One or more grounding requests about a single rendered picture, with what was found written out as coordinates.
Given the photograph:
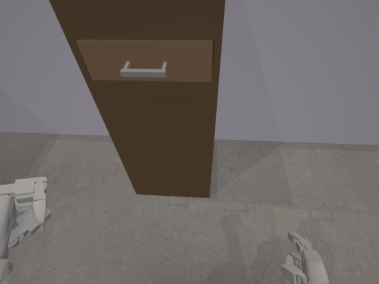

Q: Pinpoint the robot right hand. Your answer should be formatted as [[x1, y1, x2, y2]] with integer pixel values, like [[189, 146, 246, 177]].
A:
[[282, 231, 329, 284]]

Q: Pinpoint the robot left hand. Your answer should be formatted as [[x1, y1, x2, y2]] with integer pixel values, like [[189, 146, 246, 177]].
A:
[[0, 177, 51, 259]]

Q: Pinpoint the robot left forearm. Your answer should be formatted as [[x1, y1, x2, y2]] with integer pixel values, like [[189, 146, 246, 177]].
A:
[[0, 259, 13, 284]]

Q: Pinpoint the cabinet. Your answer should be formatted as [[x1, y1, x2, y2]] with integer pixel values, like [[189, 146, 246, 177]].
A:
[[49, 0, 225, 198]]

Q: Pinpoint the handle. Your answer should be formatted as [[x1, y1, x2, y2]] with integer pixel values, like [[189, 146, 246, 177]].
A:
[[120, 61, 167, 78]]

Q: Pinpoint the drawer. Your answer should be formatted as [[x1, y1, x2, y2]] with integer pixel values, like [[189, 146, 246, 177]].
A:
[[76, 40, 213, 82]]

